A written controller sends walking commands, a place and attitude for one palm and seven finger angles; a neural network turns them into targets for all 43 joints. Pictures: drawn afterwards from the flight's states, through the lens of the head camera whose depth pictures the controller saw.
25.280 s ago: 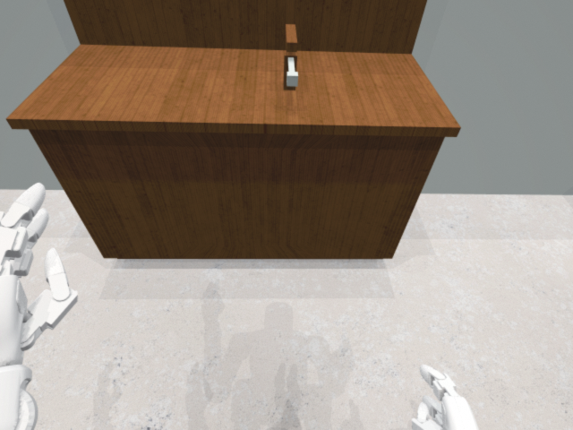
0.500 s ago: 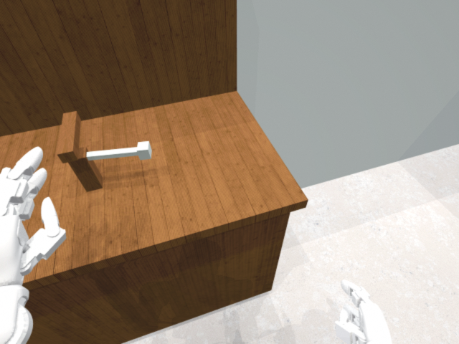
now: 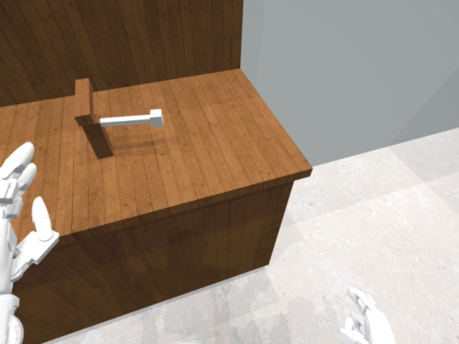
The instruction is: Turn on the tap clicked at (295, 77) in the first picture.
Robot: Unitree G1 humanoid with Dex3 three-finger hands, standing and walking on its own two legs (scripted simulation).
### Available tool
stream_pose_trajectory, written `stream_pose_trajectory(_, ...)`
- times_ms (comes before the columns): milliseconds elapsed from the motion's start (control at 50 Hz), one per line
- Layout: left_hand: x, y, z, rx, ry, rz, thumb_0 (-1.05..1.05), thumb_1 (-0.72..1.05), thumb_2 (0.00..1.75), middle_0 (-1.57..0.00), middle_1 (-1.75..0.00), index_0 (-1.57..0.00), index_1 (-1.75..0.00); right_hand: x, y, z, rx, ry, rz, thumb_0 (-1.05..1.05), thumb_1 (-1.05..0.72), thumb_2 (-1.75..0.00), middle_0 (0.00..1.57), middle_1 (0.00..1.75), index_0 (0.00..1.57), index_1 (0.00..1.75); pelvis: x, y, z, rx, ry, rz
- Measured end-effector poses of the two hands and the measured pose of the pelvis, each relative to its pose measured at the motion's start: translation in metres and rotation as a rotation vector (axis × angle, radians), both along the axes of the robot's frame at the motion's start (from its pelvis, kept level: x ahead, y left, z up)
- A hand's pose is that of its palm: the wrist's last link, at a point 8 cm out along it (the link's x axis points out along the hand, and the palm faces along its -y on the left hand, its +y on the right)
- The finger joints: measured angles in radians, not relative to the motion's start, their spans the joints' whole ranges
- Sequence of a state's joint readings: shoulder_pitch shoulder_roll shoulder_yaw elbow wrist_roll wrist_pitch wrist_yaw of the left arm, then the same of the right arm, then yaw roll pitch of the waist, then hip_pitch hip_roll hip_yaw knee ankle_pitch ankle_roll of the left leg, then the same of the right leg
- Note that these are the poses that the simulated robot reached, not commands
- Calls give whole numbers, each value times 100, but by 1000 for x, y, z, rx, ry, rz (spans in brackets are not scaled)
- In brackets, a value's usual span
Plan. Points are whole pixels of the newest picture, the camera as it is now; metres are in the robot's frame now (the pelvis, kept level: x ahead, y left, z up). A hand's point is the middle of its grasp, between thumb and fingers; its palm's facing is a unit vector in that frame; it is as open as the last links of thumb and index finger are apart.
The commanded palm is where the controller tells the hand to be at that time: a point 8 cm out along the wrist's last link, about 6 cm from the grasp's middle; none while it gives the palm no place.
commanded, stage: step back with the hand held close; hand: left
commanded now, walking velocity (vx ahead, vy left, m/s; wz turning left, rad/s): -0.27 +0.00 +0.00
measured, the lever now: (156, 118) +0.55 +0.21 +0.08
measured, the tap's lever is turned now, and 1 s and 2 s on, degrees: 79 79 79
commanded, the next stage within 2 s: stop stepping back and stand still in 0.60 s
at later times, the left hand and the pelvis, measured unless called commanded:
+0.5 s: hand (18, 294) +0.14 +0.24 +0.17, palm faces +0.35 -0.84 -0.41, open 7.5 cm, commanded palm +0.08 +0.27 +0.19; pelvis -0.08 +0.00 +0.01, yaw -1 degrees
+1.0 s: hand out of the picture -0.01 +0.23 +0.16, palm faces +0.40 -0.84 -0.37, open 7.5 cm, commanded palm -0.07 +0.26 +0.19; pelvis -0.22 -0.02 +0.01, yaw +1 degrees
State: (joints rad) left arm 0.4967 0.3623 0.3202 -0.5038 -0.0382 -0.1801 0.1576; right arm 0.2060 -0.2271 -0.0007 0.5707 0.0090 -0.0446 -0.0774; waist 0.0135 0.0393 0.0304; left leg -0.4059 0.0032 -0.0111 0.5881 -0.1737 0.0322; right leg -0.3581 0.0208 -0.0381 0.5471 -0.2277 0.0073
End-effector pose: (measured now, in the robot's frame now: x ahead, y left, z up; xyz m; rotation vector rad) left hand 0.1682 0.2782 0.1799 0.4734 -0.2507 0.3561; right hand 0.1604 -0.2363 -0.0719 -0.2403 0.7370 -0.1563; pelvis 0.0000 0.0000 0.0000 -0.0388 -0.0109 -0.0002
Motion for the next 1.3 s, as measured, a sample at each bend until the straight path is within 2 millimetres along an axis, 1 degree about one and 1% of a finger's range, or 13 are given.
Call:
stream_pose_trajectory(120,-16,6,7,44,-20,40,2,89,90,-21,-30,-21,-30,-15,13,-4,40,4,26,2,-90,-90,20,30,20,30,-11,-5,1,8,15,31)
stream_pose_trajectory(220,-28,-7,2,7,2,24,2,89,90,-21,-30,-20,-30,-19,13,-10,64,10,51,1,-90,-90,20,30,20,30,-28,-10,1,-3,22,8)
stream_pose_trajectory(300,-36,-16,2,-28,-4,-35,2,89,90,-21,-30,-21,-30,-27,9,-3,50,22,30,1,-90,-90,20,30,21,30,-36,-9,3,14,25,14)
stream_pose_trajectory(360,-41,-11,2,-18,-13,-58,2,89,90,-21,-30,-21,-30,-33,6,3,15,14,19,1,-90,-90,20,30,20,30,-44,-4,2,13,40,24)
stream_pose_trajectory(480,-63,4,4,17,15,-38,2,89,90,-21,-30,-21,-30,-53,7,17,4,-38,21,1,-90,-90,20,30,20,30,-78,-2,6,40,33,-15)
stream_pose_trajectory(580,-92,-11,7,-20,19,-30,2,89,90,-21,-30,-21,-30,-84,8,18,40,-68,34,1,-90,-90,20,30,20,30,-107,-10,9,28,23,-36)
stream_pose_trajectory(660,-118,-30,3,-9,24,-40,2,89,90,-21,-30,-20,-30,-112,-1,6,60,-61,40,1,-90,-90,20,30,20,30,-135,-23,2,29,27,-41)
stream_pose_trajectory(760,-152,-45,4,-29,49,-72,2,89,90,-21,-30,-21,-30,-162,-18,5,53,23,-2,1,-90,-90,20,30,20,30,-165,-31,11,52,36,-41)
stream_pose_trajectory(820,-170,-43,2,-27,62,-63,2,89,90,-21,-30,-21,-30,-192,-29,10,34,29,-39,1,-90,-90,20,30,20,30,-179,-32,13,68,34,-31)
stream_pose_trajectory(920,-197,-24,-5,-47,25,-21,2,88,90,-21,-30,-21,-30,-233,-44,9,-42,23,-61,1,-90,-90,20,30,20,30,-205,-22,4,33,30,17)
stream_pose_trajectory(1040,-231,-11,1,-28,12,50,2,89,90,-21,-30,-21,-30,-271,-40,4,-13,17,-85,1,-90,-90,20,30,20,30,-226,-21,7,53,-17,19)
stream_pose_trajectory(1160,-250,-18,-1,-46,-30,65,2,89,90,-21,-30,-20,-30,-281,-28,-19,34,66,-21,1,-90,-90,20,30,20,30,-241,-26,0,29,-42,38)
stream_pose_trajectory(1300,-259,-19,-5,-85,-40,12,2,89,90,-21,-30,-21,-30,-276,-13,-3,22,-5,3,2,-90,-90,20,30,20,30,-253,-19,0,36,-53,22)
